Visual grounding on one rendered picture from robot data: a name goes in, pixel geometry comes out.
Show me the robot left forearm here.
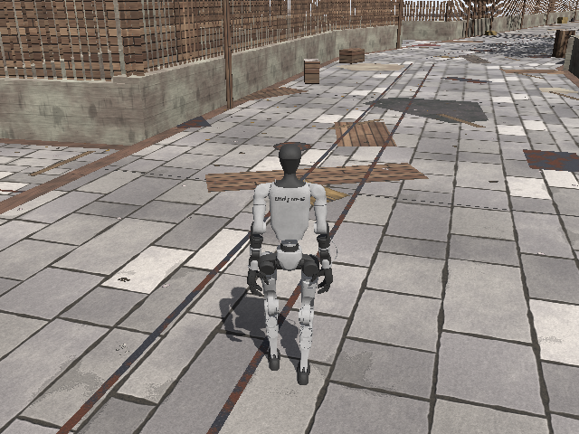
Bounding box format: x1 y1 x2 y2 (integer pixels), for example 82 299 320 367
248 222 263 270

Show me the right robot hand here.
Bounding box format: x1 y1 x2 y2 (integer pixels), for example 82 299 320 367
311 267 333 294

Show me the robot right forearm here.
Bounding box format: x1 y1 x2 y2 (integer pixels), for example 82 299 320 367
317 223 332 269

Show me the robot left upper arm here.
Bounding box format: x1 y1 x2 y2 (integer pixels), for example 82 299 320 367
252 183 271 235

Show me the humanoid robot torso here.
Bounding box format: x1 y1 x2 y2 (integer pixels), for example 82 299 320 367
269 179 311 271

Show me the robot right upper arm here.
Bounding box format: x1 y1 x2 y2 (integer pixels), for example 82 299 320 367
308 183 327 234

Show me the left robot hand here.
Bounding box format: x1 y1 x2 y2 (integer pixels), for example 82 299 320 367
247 269 269 297

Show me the left robot foot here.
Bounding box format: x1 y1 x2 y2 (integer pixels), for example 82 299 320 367
268 348 280 371

